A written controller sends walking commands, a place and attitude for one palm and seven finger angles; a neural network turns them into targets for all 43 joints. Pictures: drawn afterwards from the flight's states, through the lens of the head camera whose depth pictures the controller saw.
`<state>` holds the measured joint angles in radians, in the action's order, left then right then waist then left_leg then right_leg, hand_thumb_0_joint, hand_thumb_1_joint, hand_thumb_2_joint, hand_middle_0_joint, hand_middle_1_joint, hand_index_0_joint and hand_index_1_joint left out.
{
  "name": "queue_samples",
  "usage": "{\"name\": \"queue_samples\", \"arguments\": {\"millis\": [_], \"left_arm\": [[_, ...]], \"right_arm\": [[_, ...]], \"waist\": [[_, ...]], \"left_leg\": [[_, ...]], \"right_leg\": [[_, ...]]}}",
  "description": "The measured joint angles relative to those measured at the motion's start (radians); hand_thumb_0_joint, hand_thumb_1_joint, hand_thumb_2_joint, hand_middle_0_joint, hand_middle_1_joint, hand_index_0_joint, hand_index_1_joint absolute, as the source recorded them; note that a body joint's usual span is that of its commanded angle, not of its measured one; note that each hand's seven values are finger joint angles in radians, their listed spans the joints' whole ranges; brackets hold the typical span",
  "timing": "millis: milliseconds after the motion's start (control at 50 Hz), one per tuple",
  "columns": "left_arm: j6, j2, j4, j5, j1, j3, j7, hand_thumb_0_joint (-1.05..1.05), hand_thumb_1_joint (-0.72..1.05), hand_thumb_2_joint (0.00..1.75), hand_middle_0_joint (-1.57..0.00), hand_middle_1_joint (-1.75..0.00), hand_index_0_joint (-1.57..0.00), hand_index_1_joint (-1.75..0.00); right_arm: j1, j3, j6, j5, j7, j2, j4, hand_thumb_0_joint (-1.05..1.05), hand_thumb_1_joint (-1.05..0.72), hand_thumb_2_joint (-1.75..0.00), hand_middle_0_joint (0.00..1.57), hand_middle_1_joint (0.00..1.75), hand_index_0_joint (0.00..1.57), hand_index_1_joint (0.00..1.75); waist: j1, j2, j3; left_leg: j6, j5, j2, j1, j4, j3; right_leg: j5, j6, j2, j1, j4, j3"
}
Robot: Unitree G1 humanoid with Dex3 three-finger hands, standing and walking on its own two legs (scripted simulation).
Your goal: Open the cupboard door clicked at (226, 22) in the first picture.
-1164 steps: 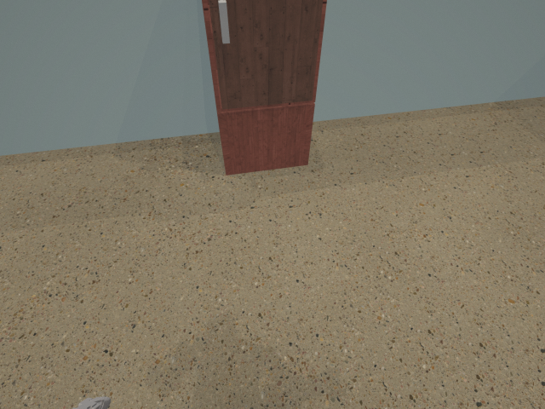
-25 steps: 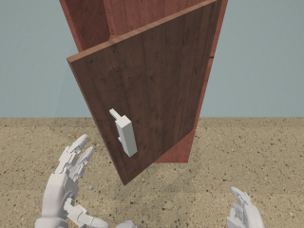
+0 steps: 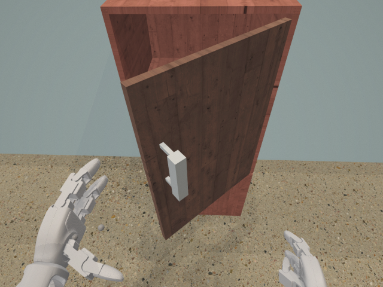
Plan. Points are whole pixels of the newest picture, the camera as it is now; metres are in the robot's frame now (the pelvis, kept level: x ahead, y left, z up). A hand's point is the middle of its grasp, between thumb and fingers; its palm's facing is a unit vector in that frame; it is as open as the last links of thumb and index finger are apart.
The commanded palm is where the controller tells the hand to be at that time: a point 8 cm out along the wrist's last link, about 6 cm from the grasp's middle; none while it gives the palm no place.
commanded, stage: draw the hand back to the body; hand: left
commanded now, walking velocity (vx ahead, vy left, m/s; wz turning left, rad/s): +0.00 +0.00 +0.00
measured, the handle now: (172, 171) +0.34 +0.07 +0.07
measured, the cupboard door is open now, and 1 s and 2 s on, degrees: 42 42 42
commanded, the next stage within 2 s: step back with the hand held close in 1.10 s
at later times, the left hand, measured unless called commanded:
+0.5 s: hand (53, 194) +0.22 +0.24 +0.17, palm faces +0.31 -0.87 -0.38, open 11.7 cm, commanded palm +0.17 +0.29 +0.19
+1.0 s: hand (42, 177) +0.23 +0.25 +0.19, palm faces +0.40 -0.83 -0.40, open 7.5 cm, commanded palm +0.18 +0.29 +0.21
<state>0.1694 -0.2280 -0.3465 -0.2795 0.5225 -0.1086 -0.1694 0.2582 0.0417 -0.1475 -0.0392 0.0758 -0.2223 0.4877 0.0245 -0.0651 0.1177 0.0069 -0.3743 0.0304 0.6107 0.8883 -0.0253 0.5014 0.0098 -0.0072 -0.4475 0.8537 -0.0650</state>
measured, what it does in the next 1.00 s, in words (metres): stands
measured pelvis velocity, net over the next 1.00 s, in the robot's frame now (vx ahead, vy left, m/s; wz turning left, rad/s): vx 0.03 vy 0.00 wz -0.04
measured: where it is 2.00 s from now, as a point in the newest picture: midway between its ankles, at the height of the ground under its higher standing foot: outside the picture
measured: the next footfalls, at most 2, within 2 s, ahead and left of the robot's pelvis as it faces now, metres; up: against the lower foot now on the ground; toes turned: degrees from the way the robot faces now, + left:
none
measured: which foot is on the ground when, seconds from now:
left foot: down 0.00-1.00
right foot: down 0.00-1.00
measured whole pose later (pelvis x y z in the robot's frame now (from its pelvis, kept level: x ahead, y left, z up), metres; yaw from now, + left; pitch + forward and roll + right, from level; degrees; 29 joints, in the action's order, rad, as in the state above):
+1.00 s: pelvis +0.03 +0.00 +0.05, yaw -3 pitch -2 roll +0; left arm 0.07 -0.33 -0.39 -0.07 0.48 -0.32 0.11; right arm 0.19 0.01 -0.08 0.00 0.09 -0.22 0.63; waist 0.06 -0.05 0.00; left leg 0.01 -0.22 0.03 0.17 0.42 0.04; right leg 0.31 0.01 0.00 -0.03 0.37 -0.01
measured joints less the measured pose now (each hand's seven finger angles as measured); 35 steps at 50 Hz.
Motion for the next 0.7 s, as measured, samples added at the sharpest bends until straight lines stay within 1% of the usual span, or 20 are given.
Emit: {"name": "queue_samples", "arguments": {"millis": [40,80,100,140,180,240,320,400,540,700], "left_arm": [[-0.016,-0.006,-0.015,-0.003,-0.002,-0.009,-0.001,-0.01,-0.47,0.32,-0.15,-0.30,-0.15,-0.30],[-0.040,-0.030,-0.038,0.064,-0.001,-0.004,0.060,-0.01,-0.44,0.33,-0.15,-0.30,-0.15,-0.30],[-0.051,-0.040,-0.049,0.095,0.005,-0.001,0.098,-0.01,-0.41,0.34,-0.15,-0.30,-0.16,-0.30],[-0.072,-0.052,-0.064,0.143,0.019,0.000,0.163,-0.01,-0.37,0.36,-0.16,-0.30,-0.16,-0.30],[-0.087,-0.059,-0.069,0.175,0.032,-0.003,0.209,-0.01,-0.31,0.38,-0.16,-0.30,-0.16,-0.30],[-0.098,-0.066,-0.067,0.205,0.041,-0.013,0.252,-0.01,-0.22,0.42,-0.16,-0.30,-0.16,-0.30],[-0.102,-0.073,-0.063,0.224,0.038,-0.032,0.281,0.00,-0.09,0.48,-0.17,-0.30,-0.17,-0.30],[-0.099,-0.081,-0.070,0.230,0.037,-0.059,0.291,0.00,0.04,0.54,-0.17,-0.30,-0.18,-0.30],[-0.094,-0.099,-0.070,0.232,0.013,-0.120,0.293,0.00,0.29,0.64,-0.18,-0.30,-0.19,-0.30],[-0.095,-0.120,-0.069,0.222,-0.021,-0.196,0.293,0.01,0.56,0.76,-0.20,-0.30,-0.20,-0.30]], "right_arm": [[-0.002,0.003,-0.007,-0.001,0.001,0.000,0.001,0.01,-0.91,-0.90,0.20,0.30,0.20,0.30],[-0.005,0.007,0.000,0.005,0.015,0.004,0.007,0.01,-0.91,-0.90,0.20,0.30,0.20,0.30],[-0.008,0.010,0.006,0.009,0.022,0.006,0.011,0.01,-0.91,-0.90,0.20,0.30,0.20,0.30],[-0.013,0.014,0.017,0.015,0.032,0.010,0.019,0.01,-0.91,-0.90,0.20,0.30,0.20,0.30],[-0.017,0.017,0.026,0.021,0.038,0.013,0.027,0.01,-0.91,-0.90,0.20,0.30,0.20,0.30],[-0.020,0.019,0.031,0.028,0.042,0.011,0.042,0.01,-0.91,-0.90,0.20,0.30,0.20,0.30],[-0.027,0.017,0.031,0.033,0.041,0.006,0.067,0.01,-0.91,-0.90,0.20,0.30,0.20,0.30],[-0.036,0.012,0.029,0.037,0.035,0.004,0.090,0.01,-0.91,-0.90,0.20,0.30,0.20,0.30],[-0.053,0.001,0.036,0.041,0.023,0.005,0.110,0.01,-0.91,-0.90,0.20,0.30,0.20,0.30],[-0.066,-0.011,0.050,0.042,0.014,0.006,0.123,0.01,-0.91,-0.90,0.20,0.30,0.20,0.30]], "waist": [[0.002,0.000,-0.001],[0.012,0.005,-0.008],[0.013,0.005,-0.014],[0.012,0.006,-0.025],[0.012,0.007,-0.036],[0.013,0.008,-0.054],[0.017,0.009,-0.076],[0.021,0.013,-0.088],[0.028,0.020,-0.101],[0.036,0.020,-0.107]], "left_leg": [[-0.002,0.003,-0.002,-0.011,-0.008,0.000],[-0.003,0.010,0.000,-0.038,-0.031,0.007],[-0.002,0.016,0.001,-0.057,-0.049,0.010],[-0.005,0.030,0.001,-0.097,-0.089,0.017],[-0.008,0.045,0.000,-0.138,-0.131,0.024],[-0.013,0.067,-0.005,-0.195,-0.191,0.033],[-0.018,0.092,-0.012,-0.262,-0.262,0.045],[-0.021,0.112,-0.019,-0.318,-0.323,0.057],[-0.021,0.134,-0.023,-0.382,-0.395,0.068],[-0.015,0.146,-0.018,-0.419,-0.435,0.070]], "right_leg": [[-0.005,-0.002,0.001,0.012,-0.011,0.000],[-0.015,-0.003,0.000,0.036,-0.034,0.007],[-0.024,-0.005,0.000,0.054,-0.053,0.010],[-0.043,-0.007,0.000,0.093,-0.097,0.016],[-0.062,-0.009,0.001,0.132,-0.142,0.022],[-0.090,-0.013,0.005,0.187,-0.206,0.030],[-0.119,-0.019,0.013,0.251,-0.279,0.040],[-0.143,-0.023,0.020,0.301,-0.338,0.050],[-0.170,-0.024,0.024,0.361,-0.411,0.059],[-0.186,-0.019,0.019,0.398,-0.455,0.062]]}}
